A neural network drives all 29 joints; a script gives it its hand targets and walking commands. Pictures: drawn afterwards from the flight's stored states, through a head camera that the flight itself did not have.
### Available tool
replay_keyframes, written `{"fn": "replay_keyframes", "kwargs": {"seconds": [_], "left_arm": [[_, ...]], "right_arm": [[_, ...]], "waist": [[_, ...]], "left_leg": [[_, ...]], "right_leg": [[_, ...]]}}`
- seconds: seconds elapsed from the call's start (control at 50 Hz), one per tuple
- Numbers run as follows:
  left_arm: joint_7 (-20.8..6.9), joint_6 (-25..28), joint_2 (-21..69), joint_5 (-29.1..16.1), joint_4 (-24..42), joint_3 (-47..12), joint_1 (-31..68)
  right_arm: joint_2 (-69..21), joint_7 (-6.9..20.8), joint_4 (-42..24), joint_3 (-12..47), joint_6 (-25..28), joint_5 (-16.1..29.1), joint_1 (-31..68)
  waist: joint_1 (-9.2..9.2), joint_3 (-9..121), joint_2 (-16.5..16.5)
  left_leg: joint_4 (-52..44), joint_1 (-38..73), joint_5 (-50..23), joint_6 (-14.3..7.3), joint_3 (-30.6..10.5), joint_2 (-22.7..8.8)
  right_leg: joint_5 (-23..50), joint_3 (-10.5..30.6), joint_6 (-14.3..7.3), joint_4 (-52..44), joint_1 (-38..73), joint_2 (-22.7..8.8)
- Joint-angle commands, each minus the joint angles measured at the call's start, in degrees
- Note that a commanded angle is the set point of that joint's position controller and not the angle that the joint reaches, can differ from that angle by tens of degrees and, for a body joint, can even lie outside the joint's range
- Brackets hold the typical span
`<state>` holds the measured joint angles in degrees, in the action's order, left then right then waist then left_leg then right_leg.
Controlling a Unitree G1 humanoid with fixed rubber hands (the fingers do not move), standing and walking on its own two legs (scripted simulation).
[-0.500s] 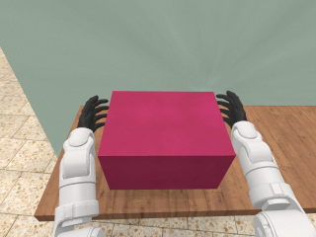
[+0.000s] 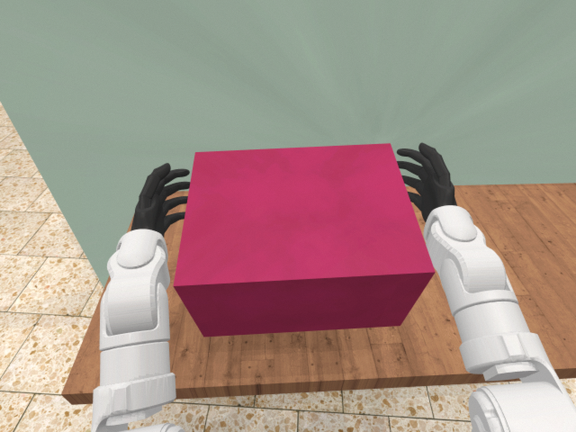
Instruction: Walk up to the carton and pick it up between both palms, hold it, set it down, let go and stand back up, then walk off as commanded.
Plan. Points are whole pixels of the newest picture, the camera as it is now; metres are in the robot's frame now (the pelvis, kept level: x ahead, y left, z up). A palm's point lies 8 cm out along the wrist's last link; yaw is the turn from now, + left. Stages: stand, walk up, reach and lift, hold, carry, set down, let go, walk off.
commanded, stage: reach and lift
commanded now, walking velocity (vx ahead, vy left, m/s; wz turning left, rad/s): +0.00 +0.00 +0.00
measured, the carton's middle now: (298, 239) +0.36 +0.00 +0.12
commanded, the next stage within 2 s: hold in 0.10 s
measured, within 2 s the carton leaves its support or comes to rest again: neither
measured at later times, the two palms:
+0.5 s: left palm (148, 223) +0.34 +0.19 +0.18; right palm (434, 197) +0.36 -0.18 +0.19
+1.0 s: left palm (141, 225) +0.34 +0.20 +0.18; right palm (427, 187) +0.37 -0.17 +0.20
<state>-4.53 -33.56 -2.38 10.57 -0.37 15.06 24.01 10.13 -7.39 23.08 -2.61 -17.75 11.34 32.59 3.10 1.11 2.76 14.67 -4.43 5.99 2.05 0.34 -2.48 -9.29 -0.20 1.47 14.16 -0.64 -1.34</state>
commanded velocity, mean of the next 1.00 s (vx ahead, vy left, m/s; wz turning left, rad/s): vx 0.00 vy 0.00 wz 0.00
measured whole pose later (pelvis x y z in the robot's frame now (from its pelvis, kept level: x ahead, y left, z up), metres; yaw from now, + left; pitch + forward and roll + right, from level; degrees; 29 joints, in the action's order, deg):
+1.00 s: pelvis +0.00 -0.01 +0.00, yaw +1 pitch -6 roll +0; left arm -6.5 -40.5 -3.2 14.5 -1.8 17.4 28.3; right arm 8.5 -6.9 27.7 -3.9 -20.8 9.7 38.7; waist 3.5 -0.2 4.1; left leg 14.4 -2.3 5.7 2.4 -0.8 -2.5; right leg -9.8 -1.4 1.0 14.4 1.7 -1.2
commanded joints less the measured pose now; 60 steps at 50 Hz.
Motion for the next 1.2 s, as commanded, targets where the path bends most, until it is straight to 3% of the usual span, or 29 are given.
{"fn": "replay_keyframes", "kwargs": {"seconds": [0.0,0.04,0.08,0.16,0.2,0.26,0.34,0.38,0.56,0.76,0.94,1.06,1.18], "left_arm": [[-9.34,-0.95,18.65,-2.16,-4.07,-16.50,30.71],[-10.86,-1.76,19.13,-2.47,-4.26,-15.87,32.54],[-11.37,-1.55,20.28,-3.49,-3.03,-16.90,34.48],[-9.78,0.29,22.61,-6.64,6.73,-22.20,36.91],[-8.88,0.72,22.58,-7.58,10.09,-24.15,36.90],[-8.61,-0.24,21.29,-6.52,8.72,-23.69,34.60],[-9.97,-2.68,20.26,-4.08,2.61,-20.27,33.38],[-10.38,-3.14,20.63,-3.93,1.83,-19.40,34.07],[-8.28,-1.74,21.27,-5.78,7.81,-21.06,35.40],[-10.56,-3.76,19.87,-3.41,2.77,-18.08,37.03],[-9.71,-2.56,20.58,-5.07,8.02,-20.99,36.31],[-10.80,-3.76,19.42,-3.32,6.15,-18.58,33.73],[-10.31,-3.42,20.07,-3.70,8.72,-18.97,34.15]], "right_arm": [[-25.53,9.43,-4.90,15.25,-0.09,1.08,34.17],[-25.74,9.60,-3.20,13.81,-1.18,0.36,35.17],[-26.52,9.49,-3.53,13.28,-0.78,0.49,37.27],[-28.69,8.73,-11.85,16.87,1.74,3.77,38.76],[-28.40,8.19,-14.99,18.53,2.04,5.16,38.17],[-26.36,7.87,-13.29,18.04,0.84,5.16,35.81],[-23.90,8.68,-7.77,14.98,-1.69,3.17,35.51],[-23.81,9.20,-7.31,14.30,-2.13,2.80,36.69],[-26.82,9.69,-15.83,19.44,-0.06,6.29,39.31],[-25.49,9.58,-7.00,14.79,-2.35,3.23,38.24],[-25.65,8.74,-10.73,16.18,-0.72,4.13,36.30],[-24.18,8.51,-11.01,16.23,-1.82,4.33,35.91],[-24.97,9.18,-13.95,17.37,-1.27,5.26,36.37]], "waist": [[-1.21,8.23,0.84],[-0.81,7.52,1.27],[-0.19,9.39,0.29],[1.02,21.51,-3.79],[1.54,24.62,-5.60],[1.95,19.80,-6.32],[1.51,10.15,-3.86],[0.95,9.48,-2.63],[-0.78,21.78,-1.44],[0.15,11.02,-1.58],[2.12,18.55,-4.43],[1.10,13.91,-2.30],[0.26,15.63,-1.66]], "left_leg": [[-1.88,7.67,-1.85,-2.69,3.98,5.09],[-2.72,6.75,0.41,-2.79,4.32,5.03],[-2.44,7.40,-1.66,-2.25,4.29,5.05],[1.86,14.19,-17.67,-0.01,3.38,5.64],[3.65,16.28,-22.47,1.06,2.92,5.89],[3.17,14.83,-19.49,1.27,2.73,5.65],[-0.75,9.17,-7.20,-0.02,3.13,4.66],[-1.74,7.99,-4.98,-0.45,3.26,4.42],[1.86,13.85,-16.15,-0.68,2.88,5.39],[-1.38,8.90,-4.54,-1.44,3.73,5.17],[1.82,13.94,-14.75,0.39,3.08,5.70],[0.54,11.64,-12.24,-0.19,3.13,5.47],[0.92,13.09,-15.15,0.15,2.91,5.29]], "right_leg": [[-0.53,-3.54,0.68,-3.56,-4.63,3.65],[-2.38,-3.15,0.42,-3.89,-4.31,3.34],[0.39,-3.10,0.56,-3.55,-3.17,3.43],[16.64,-3.87,0.94,-0.77,2.40,4.45],[21.21,-3.96,1.09,-0.02,3.19,4.75],[17.52,-3.96,0.89,-0.75,1.45,4.66],[4.13,-3.58,-0.16,-2.81,-1.34,4.27],[1.92,-3.49,-0.36,-3.00,-1.42,4.33],[13.40,-4.16,0.83,-0.89,1.53,5.20],[2.67,-3.45,0.26,-2.94,-1.98,3.96],[14.91,-4.15,0.85,-1.12,2.22,4.25],[11.60,-4.13,0.65,-1.81,2.13,4.40],[12.62,-4.61,0.64,-1.34,2.35,4.99]]}}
